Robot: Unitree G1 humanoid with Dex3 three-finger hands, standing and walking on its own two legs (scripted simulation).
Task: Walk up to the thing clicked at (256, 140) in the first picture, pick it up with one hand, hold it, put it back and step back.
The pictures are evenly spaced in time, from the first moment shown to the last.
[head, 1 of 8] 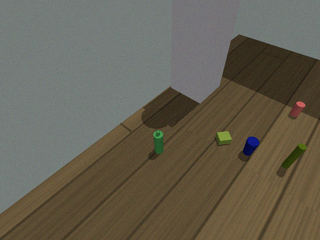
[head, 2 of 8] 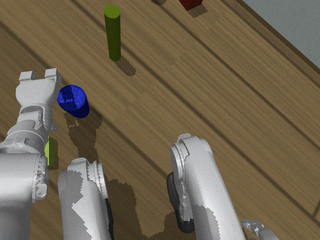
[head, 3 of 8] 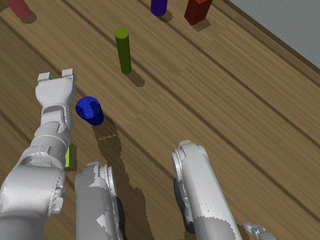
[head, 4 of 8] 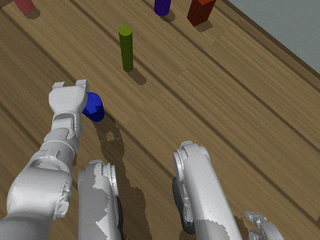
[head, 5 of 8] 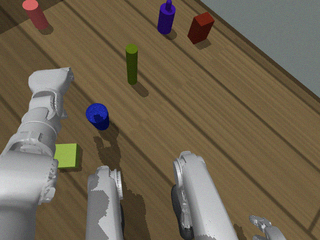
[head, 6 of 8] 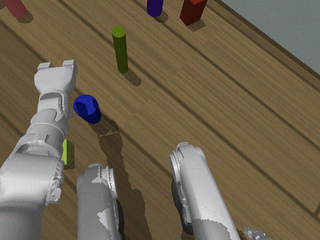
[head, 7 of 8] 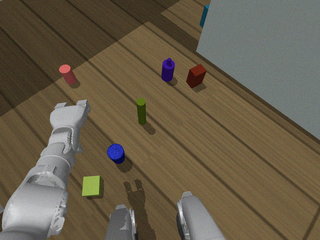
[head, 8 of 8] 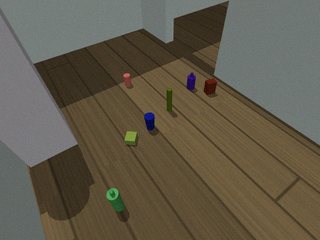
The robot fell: no
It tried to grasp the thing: no
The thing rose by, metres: 0.00
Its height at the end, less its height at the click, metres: +0.00
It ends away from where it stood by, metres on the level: 0.00
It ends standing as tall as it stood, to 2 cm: yes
